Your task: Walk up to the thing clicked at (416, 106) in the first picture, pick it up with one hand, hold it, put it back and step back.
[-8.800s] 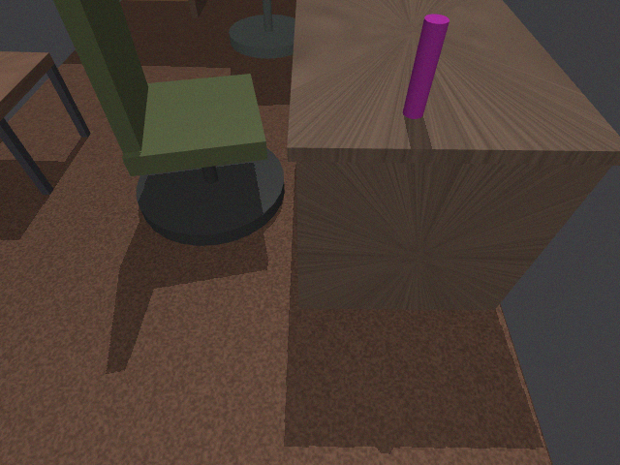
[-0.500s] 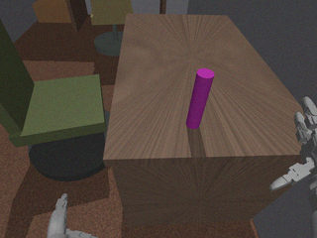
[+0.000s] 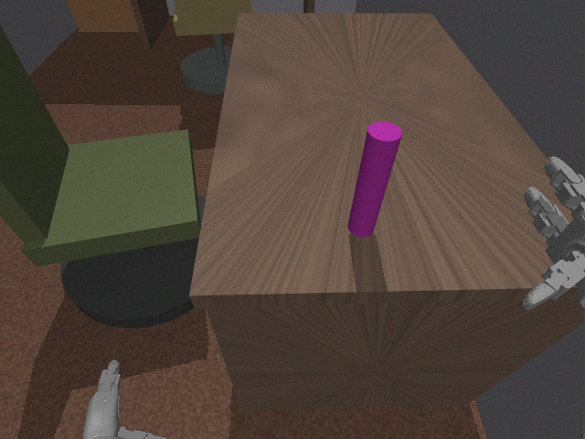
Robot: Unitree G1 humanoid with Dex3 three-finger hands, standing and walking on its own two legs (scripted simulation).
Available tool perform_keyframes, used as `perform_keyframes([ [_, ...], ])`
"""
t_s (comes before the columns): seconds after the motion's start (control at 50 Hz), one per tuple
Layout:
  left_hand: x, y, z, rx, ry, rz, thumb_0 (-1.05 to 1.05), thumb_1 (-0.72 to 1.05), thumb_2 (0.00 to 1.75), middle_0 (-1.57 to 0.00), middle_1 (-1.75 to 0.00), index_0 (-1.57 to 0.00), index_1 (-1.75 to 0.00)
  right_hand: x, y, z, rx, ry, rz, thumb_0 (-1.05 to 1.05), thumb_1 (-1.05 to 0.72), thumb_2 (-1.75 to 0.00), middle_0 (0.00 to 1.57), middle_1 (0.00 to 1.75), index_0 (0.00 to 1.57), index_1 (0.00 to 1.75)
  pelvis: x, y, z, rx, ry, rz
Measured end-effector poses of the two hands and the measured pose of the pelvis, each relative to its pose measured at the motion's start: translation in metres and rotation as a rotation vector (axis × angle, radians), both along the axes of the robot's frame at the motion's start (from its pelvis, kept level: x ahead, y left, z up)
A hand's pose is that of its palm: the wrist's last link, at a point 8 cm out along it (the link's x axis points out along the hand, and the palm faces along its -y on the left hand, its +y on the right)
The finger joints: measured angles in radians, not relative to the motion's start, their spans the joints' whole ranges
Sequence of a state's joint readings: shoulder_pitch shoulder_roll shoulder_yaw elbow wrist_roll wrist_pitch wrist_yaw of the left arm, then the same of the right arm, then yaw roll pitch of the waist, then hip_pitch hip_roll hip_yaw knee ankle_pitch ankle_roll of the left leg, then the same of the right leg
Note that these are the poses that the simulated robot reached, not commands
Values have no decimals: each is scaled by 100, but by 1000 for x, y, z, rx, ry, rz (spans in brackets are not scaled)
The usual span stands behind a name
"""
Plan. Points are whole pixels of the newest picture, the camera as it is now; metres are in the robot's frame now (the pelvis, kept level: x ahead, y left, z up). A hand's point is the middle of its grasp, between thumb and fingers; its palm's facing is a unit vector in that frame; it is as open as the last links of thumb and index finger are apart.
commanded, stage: go down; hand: right
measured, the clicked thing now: (371, 185) +0.48 -0.12 +0.07
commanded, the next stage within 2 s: none
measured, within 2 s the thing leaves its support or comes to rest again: neither
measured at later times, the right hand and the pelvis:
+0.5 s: hand (522, 192) +0.39 -0.30 +0.14, palm faces +0.04 +1.00 +0.00, open 17.5 cm; pelvis +0.00 +0.00 -0.01, yaw +1 degrees
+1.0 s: hand (523, 177) +0.41 -0.31 +0.15, palm faces +0.02 +1.00 +0.01, open 17.5 cm; pelvis +0.00 -0.01 -0.01, yaw +2 degrees
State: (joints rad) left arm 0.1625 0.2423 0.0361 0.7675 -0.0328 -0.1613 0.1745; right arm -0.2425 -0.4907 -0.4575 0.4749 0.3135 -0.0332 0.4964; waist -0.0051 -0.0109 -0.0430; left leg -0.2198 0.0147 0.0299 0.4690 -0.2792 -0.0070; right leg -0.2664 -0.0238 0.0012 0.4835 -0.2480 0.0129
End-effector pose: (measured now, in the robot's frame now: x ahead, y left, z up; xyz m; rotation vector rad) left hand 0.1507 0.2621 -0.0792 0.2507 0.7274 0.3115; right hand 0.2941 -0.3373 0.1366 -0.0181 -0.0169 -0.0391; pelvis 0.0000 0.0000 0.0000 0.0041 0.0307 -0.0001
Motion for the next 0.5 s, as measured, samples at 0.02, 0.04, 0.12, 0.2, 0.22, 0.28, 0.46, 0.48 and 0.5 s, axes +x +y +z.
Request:
perform_keyframes([
  [0.02, 3, -1, 2, 4, -13, -2, -2, -53, 5, -6, -5, -6, -5, 3, -2, 2, 4, -2, 1, -1, 58, -2, 5, 5, 6, 5, 0, 0, 0, 0, 0, -2],
  [0.04, 5, -1, 4, 7, -26, -5, -2, -53, 5, -6, -5, -6, -5, 6, -3, 4, 6, -2, 3, -1, 58, -2, 5, 5, 6, 5, 1, 0, 0, 1, 1, -3],
  [0.12, 6, -4, 9, 13, -60, -15, -1, -53, 5, -6, -6, -6, -5, 19, -8, 10, 3, 17, 20, -1, 56, -2, 5, 5, 5, 5, 1, -1, -1, 2, 10, -4],
  [0.2, -8, -1, 5, 14, -40, -4, -1, -53, 5, -6, -6, -6, -5, 33, -9, 7, 8, 51, 43, -1, 55, -3, 5, 5, 6, 5, 0, -3, -2, 3, 26, 1],
  [0.22, -12, 0, 3, 15, -27, 1, -1, -53, 5, -6, -6, -6, -5, 36, -9, 6, 10, 56, 45, -1, 55, -3, 5, 5, 6, 5, -1, -3, -2, 4, 30, 4],
  [0.28, -26, 3, -3, 18, 17, 14, -1, -53, 5, -6, -6, -7, -5, 47, -9, 5, 21, 54, 41, -1, 55, -3, 5, 5, 6, 5, -3, -5, -3, 5, 44, 11],
  [0.46, -29, 7, -2, 39, 38, 25, -2, -52, 5, -5, -6, -7, -5, 70, -14, 7, 20, 32, 0, -1, 55, -2, 6, 5, 6, 5, -4, -5, -5, 9, 73, 26],
  [0.48, -26, 6, -1, 39, 29, 19, -2, -52, 5, -5, -6, -6, -4, 71, -15, 7, 21, 30, -1, -1, 55, -2, 6, 5, 6, 5, -3, -5, -5, 9, 76, 26],
  [0.5, -23, 4, 1, 38, 20, 14, -2, -52, 5, -5, -6, -6, -4, 72, -15, 8, 23, 31, -1, -1, 54, -2, 6, 5, 6, 4, -2, -5, -5, 9, 78, 25],
])
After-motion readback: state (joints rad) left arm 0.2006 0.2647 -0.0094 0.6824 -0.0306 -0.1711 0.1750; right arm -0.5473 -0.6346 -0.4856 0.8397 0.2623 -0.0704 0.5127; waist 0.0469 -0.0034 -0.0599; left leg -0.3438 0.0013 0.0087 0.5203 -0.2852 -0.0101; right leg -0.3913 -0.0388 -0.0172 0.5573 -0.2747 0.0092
